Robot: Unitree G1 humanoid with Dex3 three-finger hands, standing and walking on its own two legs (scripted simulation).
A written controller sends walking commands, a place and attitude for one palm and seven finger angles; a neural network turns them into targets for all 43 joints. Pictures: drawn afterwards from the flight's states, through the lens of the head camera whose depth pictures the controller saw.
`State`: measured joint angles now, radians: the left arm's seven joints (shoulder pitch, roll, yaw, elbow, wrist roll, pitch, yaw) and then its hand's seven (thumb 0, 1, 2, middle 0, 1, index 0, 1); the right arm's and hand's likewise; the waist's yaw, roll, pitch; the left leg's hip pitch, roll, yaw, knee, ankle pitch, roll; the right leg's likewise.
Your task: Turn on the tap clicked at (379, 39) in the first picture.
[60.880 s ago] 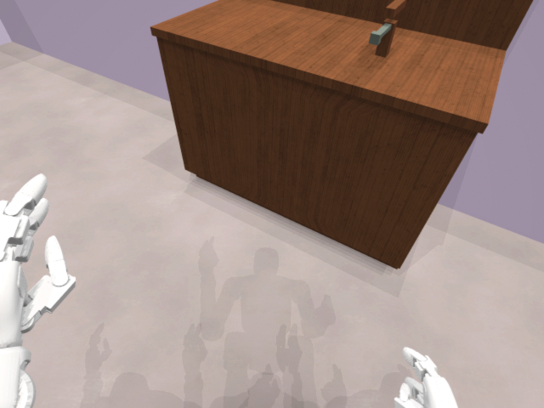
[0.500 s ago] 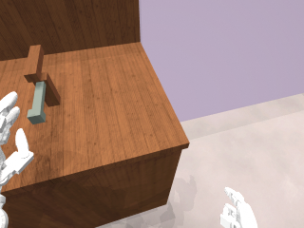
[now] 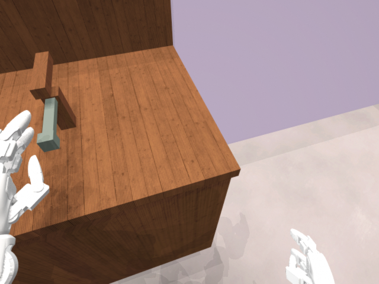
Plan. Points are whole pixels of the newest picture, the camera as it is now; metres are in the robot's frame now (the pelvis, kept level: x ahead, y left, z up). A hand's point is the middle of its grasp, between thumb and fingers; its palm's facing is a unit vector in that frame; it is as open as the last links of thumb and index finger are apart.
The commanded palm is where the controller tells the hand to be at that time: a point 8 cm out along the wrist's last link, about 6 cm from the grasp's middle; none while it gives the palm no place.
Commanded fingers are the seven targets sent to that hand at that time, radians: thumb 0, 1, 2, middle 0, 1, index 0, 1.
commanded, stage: come to a stop and stand still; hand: left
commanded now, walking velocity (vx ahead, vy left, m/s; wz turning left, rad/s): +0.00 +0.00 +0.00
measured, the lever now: (48, 141) +0.34 +0.30 +0.13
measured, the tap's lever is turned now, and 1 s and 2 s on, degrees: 0 0 0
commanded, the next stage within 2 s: look again from close up in 0.64 s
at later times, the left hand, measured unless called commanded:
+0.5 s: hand out of the picture +0.24 +0.31 +0.17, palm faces +0.40 -0.85 -0.34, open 7.4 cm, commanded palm +0.18 +0.35 +0.18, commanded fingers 0.00 0.90 0.90 -0.20 -0.30 -0.20 -0.30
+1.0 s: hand out of the picture +0.23 +0.31 +0.17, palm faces +0.41 -0.84 -0.36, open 7.4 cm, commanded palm +0.17 +0.34 +0.18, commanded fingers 0.00 0.90 0.90 -0.20 -0.30 -0.20 -0.30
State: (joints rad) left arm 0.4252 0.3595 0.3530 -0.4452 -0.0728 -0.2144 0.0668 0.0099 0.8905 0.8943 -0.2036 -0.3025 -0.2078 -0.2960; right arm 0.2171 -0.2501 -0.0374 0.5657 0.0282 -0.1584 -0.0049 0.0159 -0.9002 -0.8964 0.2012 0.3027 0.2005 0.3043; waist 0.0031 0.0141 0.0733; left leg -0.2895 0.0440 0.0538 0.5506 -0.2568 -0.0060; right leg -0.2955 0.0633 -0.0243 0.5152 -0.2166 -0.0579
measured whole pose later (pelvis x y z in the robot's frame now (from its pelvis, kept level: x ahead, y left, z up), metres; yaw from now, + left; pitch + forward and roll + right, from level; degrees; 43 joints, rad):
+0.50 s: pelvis +0.02 +0.06 +0.01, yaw +1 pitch -1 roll -1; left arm 0.39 0.36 0.35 -0.47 -0.03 -0.21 0.10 0.01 0.89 0.89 -0.21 -0.30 -0.21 -0.30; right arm 0.18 -0.16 0.03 0.57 0.00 -0.15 -0.01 0.02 -0.90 -0.90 0.20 0.30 0.20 0.30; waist 0.03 -0.04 0.06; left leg -0.21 -0.05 0.05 0.48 -0.25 0.08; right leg -0.21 -0.01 0.00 0.44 -0.21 0.03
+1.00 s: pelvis +0.02 +0.06 +0.01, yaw +1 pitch -1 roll -1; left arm 0.43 0.35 0.35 -0.48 -0.04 -0.21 0.12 0.01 0.89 0.89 -0.21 -0.30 -0.21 -0.30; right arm 0.21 -0.19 0.00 0.58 0.01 -0.11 -0.03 0.02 -0.90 -0.90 0.20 0.30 0.20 0.30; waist 0.02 -0.02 0.07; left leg -0.20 -0.04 0.04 0.47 -0.25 0.07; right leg -0.18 -0.01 -0.01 0.41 -0.20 0.02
